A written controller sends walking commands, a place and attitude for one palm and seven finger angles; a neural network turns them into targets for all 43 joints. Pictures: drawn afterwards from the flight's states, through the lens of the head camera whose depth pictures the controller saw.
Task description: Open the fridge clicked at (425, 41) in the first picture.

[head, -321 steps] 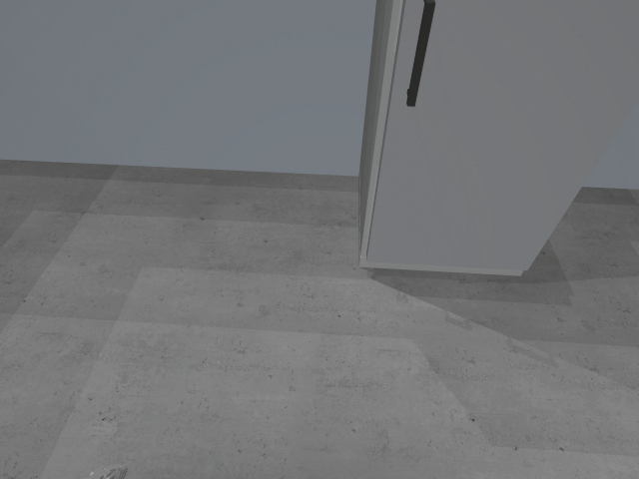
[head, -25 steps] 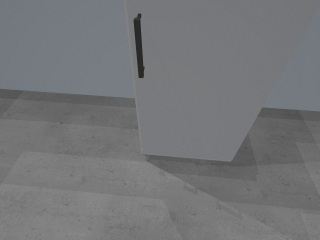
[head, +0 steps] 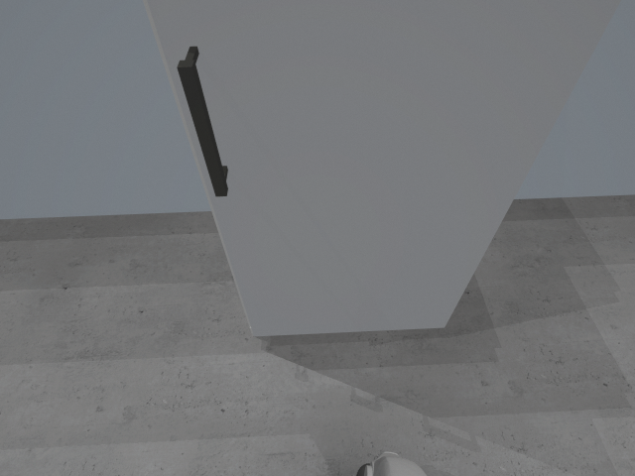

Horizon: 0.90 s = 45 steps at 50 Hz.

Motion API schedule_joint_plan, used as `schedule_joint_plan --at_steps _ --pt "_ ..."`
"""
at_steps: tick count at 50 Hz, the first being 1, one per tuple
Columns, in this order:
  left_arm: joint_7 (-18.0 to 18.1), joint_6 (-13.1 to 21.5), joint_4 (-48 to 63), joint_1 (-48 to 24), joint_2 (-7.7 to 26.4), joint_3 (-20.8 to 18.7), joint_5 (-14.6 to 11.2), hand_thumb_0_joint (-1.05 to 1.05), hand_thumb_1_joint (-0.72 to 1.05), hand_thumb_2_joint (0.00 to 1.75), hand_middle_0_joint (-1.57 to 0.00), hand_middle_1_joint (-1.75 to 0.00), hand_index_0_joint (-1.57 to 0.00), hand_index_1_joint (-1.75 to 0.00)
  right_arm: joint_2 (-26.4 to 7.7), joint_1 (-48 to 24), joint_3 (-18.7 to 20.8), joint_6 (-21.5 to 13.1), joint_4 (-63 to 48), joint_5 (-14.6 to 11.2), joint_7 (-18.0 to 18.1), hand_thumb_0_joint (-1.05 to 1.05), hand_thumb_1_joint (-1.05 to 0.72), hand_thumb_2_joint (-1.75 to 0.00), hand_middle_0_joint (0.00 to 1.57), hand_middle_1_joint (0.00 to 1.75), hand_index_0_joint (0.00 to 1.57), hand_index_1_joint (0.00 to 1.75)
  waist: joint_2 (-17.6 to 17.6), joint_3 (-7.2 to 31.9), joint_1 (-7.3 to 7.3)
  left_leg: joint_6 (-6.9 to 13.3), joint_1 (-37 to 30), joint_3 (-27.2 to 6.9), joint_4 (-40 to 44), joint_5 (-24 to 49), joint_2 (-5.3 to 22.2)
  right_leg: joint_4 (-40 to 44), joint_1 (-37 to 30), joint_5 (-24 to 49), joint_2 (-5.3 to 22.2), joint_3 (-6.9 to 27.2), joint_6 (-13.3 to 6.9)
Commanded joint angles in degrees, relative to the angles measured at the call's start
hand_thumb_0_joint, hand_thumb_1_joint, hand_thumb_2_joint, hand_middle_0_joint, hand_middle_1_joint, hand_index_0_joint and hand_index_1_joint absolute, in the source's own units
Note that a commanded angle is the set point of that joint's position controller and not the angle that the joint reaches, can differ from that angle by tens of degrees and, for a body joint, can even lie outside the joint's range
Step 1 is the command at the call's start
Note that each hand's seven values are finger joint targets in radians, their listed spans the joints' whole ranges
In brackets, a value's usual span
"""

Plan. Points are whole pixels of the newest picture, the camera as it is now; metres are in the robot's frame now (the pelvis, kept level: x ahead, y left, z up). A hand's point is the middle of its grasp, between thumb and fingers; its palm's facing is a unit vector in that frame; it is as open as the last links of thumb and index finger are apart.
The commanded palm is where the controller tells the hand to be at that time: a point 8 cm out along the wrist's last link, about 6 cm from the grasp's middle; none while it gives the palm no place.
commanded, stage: take the last steps up to it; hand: left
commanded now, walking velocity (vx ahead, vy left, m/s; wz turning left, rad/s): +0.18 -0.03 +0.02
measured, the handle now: (208, 129) +0.57 +0.18 +0.13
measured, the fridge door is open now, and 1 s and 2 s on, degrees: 0 0 0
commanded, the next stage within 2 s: come to a stop and stand still in 0.08 s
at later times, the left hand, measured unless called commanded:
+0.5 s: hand out of the picture +0.13 +0.17 -0.18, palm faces +0.08 -0.98 -0.18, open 7.3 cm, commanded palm none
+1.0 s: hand out of the picture +0.05 +0.13 -0.16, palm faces +0.05 -0.98 -0.19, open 7.4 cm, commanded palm none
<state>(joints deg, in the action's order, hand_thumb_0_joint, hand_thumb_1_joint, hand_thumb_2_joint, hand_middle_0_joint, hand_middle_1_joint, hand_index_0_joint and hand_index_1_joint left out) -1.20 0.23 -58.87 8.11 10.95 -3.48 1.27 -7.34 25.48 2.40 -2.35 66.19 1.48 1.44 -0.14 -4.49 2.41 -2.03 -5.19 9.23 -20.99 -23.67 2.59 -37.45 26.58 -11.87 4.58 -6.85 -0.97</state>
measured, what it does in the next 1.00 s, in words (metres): steps on the spot: right foot, then left foot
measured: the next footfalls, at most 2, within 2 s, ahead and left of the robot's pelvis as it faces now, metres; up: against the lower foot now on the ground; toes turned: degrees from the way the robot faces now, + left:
right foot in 0.02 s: +0.16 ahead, -0.11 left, +0.00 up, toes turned -8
left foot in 0.44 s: +0.21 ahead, +0.10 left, +0.00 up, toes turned +4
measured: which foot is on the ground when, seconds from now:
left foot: down 0.00-0.04, up 0.06-0.42, down 0.44-0.80, up 0.82-1.00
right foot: up 0.00-0.00, down 0.02-0.48, up 0.50-0.76, down 0.78-1.00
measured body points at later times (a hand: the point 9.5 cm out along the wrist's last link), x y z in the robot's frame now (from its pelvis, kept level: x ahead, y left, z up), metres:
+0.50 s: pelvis +0.11 -0.01 +0.00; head +0.12 +0.01 +0.45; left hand +0.13 +0.22 -0.16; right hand +0.19 -0.24 -0.14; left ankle +0.17 +0.10 -0.73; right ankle +0.12 -0.10 -0.73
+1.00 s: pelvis +0.06 -0.03 +0.02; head +0.05 -0.05 +0.47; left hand +0.05 +0.18 -0.14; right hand +0.06 -0.28 -0.15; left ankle +0.06 +0.10 -0.71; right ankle +0.04 -0.15 -0.73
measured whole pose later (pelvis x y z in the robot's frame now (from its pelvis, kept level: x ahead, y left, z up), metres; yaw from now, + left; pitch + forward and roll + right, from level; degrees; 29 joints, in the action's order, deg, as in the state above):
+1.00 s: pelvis +0.06 -0.03 +0.02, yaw -1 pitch -1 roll +1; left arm 0.9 -0.1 -62.0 19.0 7.1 -1.0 1.4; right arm -11.8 16.6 3.4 2.1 61.6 1.0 0.2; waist -1.1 0.3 -0.9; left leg -1.3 16.9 2.4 -38.2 -18.9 2.2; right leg -24.7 9.3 -14.6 1.6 -2.9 -0.4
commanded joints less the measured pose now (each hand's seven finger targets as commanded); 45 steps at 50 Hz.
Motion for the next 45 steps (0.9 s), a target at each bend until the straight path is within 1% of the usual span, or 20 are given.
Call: schedule_joint_plan --at_steps 1,2,3,4,5,8,11,16,20,22,24,26,30,34,37,38,39,40,43,45 --pt "1.15 3.41 -3.86 22.90 10.57 -2.94 0.70 0.00 0.90 0.90 -0.20 -0.30 -0.20 -0.30 -6.09 1.78 1.10 -1.41 -3.13 -1.07 -0.43 0.00 -0.90 -0.90 0.20 0.30 0.20 0.30 10.86 12.73 -10.76 3.79 25.87 0.41 -33.61 18.98 3.09 11.00 -37.43 9.50 10.91 16.02 -6.27" --pt "1.36 3.27 -4.25 25.42 14.49 -3.24 -0.39 0.00 0.90 0.90 -0.20 -0.30 -0.20 -0.30 -4.70 2.00 0.77 -1.20 -4.94 -1.49 -0.22 0.00 -0.90 -0.90 0.20 0.30 0.20 0.30 15.25 15.77 -9.38 2.93 33.84 -3.57 -49.54 -10.82 -2.37 17.82 -39.44 16.58 21.63 32.13 -12.34" --pt "1.57 3.07 -3.02 20.46 13.89 -3.13 -0.78 0.00 0.90 0.90 -0.20 -0.30 -0.20 -0.30 -5.28 -0.98 1.06 -0.68 -4.94 -1.56 -0.22 0.00 -0.90 -0.90 0.20 0.30 0.20 0.30 12.77 14.40 -9.14 3.72 34.59 -9.41 -55.20 -9.23 0.30 21.38 -32.04 4.76 21.44 32.65 -13.31" --pt "2.01 2.55 -1.12 14.00 10.52 -2.38 -0.81 0.00 0.90 0.90 -0.20 -0.30 -0.20 -0.30 -5.42 -3.98 1.60 -0.19 -5.65 -1.16 -0.38 0.00 -0.90 -0.90 0.20 0.30 0.20 0.30 5.18 7.82 -7.19 3.84 36.19 -9.81 -56.44 -4.30 2.50 24.14 -24.31 -5.12 19.86 29.10 -12.51" --pt "2.26 2.57 0.38 9.06 8.04 -1.51 -0.66 0.00 0.90 0.90 -0.20 -0.30 -0.20 -0.30 -4.39 -4.99 1.18 0.07 -5.47 -0.53 -0.69 0.00 -0.90 -0.90 0.20 0.30 0.20 0.30 2.74 3.71 -5.13 3.68 35.71 -10.32 -54.18 0.81 4.61 24.61 -16.87 -6.16 16.65 22.96 -10.52" --pt "2.48 3.27 0.97 5.21 3.65 0.11 -0.17 0.00 0.90 0.90 -0.20 -0.30 -0.20 -0.30 -2.68 -0.59 0.70 1.77 -3.86 0.17 -0.90 0.00 -0.90 -0.90 0.20 0.30 0.20 0.30 6.16 2.55 -0.72 1.91 30.05 -8.30 -45.22 4.97 5.16 26.69 -8.02 0.75 11.87 11.51 -7.85" --pt "2.70 3.47 0.43 5.60 2.43 0.50 -0.04 0.00 0.90 0.90 -0.20 -0.30 -0.20 -0.30 -0.94 -0.51 -0.16 2.25 -3.55 -0.12 -0.61 0.00 -0.90 -0.90 0.20 0.30 0.20 0.30 4.94 3.21 -0.04 0.15 27.19 -7.09 -33.98 5.35 4.16 24.39 -7.93 17.32 10.24 7.59 -7.92" --pt "3.31 1.95 -0.27 7.44 5.53 0.33 -0.14 0.00 0.90 0.90 -0.20 -0.30 -0.20 -0.30 -2.10 -7.04 -0.58 2.65 -5.66 -1.20 -0.14 0.00 -0.90 -0.90 0.20 0.30 0.20 0.30 5.38 5.27 -2.52 -0.64 24.64 -6.55 -19.53 5.68 1.42 17.63 -14.99 32.54 10.73 8.41 -8.62" --pt "3.72 0.22 0.10 7.71 6.28 -0.49 -0.39 0.00 0.90 0.90 -0.20 -0.30 -0.20 -0.30 -4.96 -8.27 0.46 3.28 -6.76 -0.82 0.11 0.00 -0.90 -0.90 0.20 0.30 0.20 0.30 5.03 3.69 -1.91 0.07 17.97 -6.82 -8.65 16.10 1.62 12.08 -12.83 26.68 10.09 8.66 -6.40" --pt "3.89 -0.70 1.15 9.04 4.44 -0.42 -0.54 0.00 0.90 0.90 -0.20 -0.30 -0.20 -0.30 -8.10 -8.79 1.05 3.02 -7.97 -0.48 0.33 0.00 -0.90 -0.90 0.20 0.30 0.20 0.30 -2.40 3.57 -2.43 4.05 13.09 -12.83 -5.77 40.45 9.31 7.22 -7.86 13.45 3.72 4.64 -1.52" --pt "4.03 -1.52 1.97 10.00 2.81 0.27 -0.72 0.00 0.90 0.90 -0.20 -0.30 -0.20 -0.30 -10.99 -10.79 1.34 2.85 -9.05 -0.59 0.80 0.00 -0.90 -0.90 0.20 0.30 0.20 0.30 -15.99 4.97 -2.98 11.27 16.31 -20.52 1.54 51.08 17.20 -5.36 -9.43 -14.40 -2.34 1.27 1.96" --pt "3.92 -2.07 1.66 9.14 3.53 -0.31 -0.69 0.00 0.90 0.90 -0.20 -0.30 -0.20 -0.30 -11.02 -13.58 1.43 2.87 -10.33 -0.25 1.40 0.00 -0.90 -0.90 0.20 0.30 0.20 0.30 -11.80 5.63 -2.91 14.73 18.09 -21.38 2.18 46.45 18.16 -18.51 -6.93 -22.44 -2.68 6.70 1.71" --pt "3.32 -1.99 2.06 9.94 1.86 -0.35 -0.44 0.00 0.90 0.90 -0.20 -0.30 -0.20 -0.30 -11.57 -16.16 2.21 3.13 -11.77 -0.04 1.11 0.00 -0.90 -0.90 0.20 0.30 0.20 0.30 -5.98 9.56 -2.73 13.87 13.24 -17.72 -0.25 40.35 15.56 -19.03 -3.73 -19.45 -2.94 6.71 2.42" --pt "3.07 -1.93 2.28 10.35 1.11 0.35 -0.21 0.00 0.90 0.90 -0.20 -0.30 -0.20 -0.30 -11.16 -15.30 2.59 3.29 -11.01 -0.05 0.40 0.00 -0.90 -0.90 0.20 0.30 0.20 0.30 -9.30 8.86 -1.89 12.27 16.91 -18.99 3.43 20.89 14.20 -5.78 -9.44 -17.84 -2.33 4.71 2.01" --pt "3.09 -1.10 -1.22 17.40 1.59 0.76 0.05 0.00 0.90 0.90 -0.20 -0.30 -0.20 -0.30 -9.34 -15.68 2.52 3.70 -10.50 -0.61 -0.36 0.00 -0.90 -0.90 0.20 0.30 0.20 0.30 -3.47 8.18 -4.07 5.58 23.87 -13.64 1.78 0.70 6.96 16.17 -21.36 -6.44 -2.38 3.32 1.30" --pt "3.23 -0.66 -1.01 16.82 4.34 0.64 0.48 0.00 0.90 0.90 -0.20 -0.30 -0.20 -0.30 -6.19 -15.29 1.98 4.14 -10.80 -1.10 -0.60 0.00 -0.90 -0.90 0.20 0.30 0.20 0.30 4.66 4.74 -3.27 2.04 28.13 -10.19 -4.37 -3.20 2.37 23.89 -18.27 -17.40 5.28 14.67 -1.58" --pt "3.17 -0.55 0.20 12.86 7.56 0.52 0.45 0.00 0.90 0.90 -0.20 -0.30 -0.20 -0.30 -4.08 -16.28 1.07 4.33 -11.54 -0.95 -1.19 0.00 -0.90 -0.90 0.20 0.30 0.20 0.30 10.45 -0.21 -2.64 0.19 27.09 -7.12 -9.14 0.01 -0.45 30.86 -8.76 -27.85 12.40 21.80 -4.72" --pt "3.28 -0.07 1.42 9.52 8.44 0.18 0.20 0.00 0.90 0.90 -0.20 -0.30 -0.20 -0.30 -5.16 -18.12 1.20 4.54 -11.56 -0.26 -1.35 0.00 -0.90 -0.90 0.20 0.30 0.20 0.30 14.05 -2.83 -3.49 0.49 25.07 -7.97 -14.87 2.69 0.22 33.90 -1.68 -30.84 13.89 25.17 -5.82" --pt "3.09 0.49 1.76 5.58 7.07 0.23 0.06 0.00 0.90 0.90 -0.20 -0.30 -0.20 -0.30 -5.80 -13.61 1.50 4.19 -8.81 -0.20 -1.58 0.00 -0.90 -0.90 0.20 0.30 0.20 0.30 10.29 -4.51 -1.79 1.05 24.50 -8.37 -21.86 5.15 0.12 31.31 -1.81 -22.59 10.75 19.51 -5.50" --pt "2.88 0.94 1.10 7.69 6.67 0.09 0.08 0.00 0.90 0.90 -0.20 -0.30 -0.20 -0.30 -5.28 -11.88 1.04 3.42 -8.07 -0.24 -1.73 0.00 -0.90 -0.90 0.20 0.30 0.20 0.30 7.39 -3.63 -2.56 0.84 26.20 -7.20 -20.57 5.25 0.08 28.25 -7.52 -15.76 9.86 16.72 -5.19"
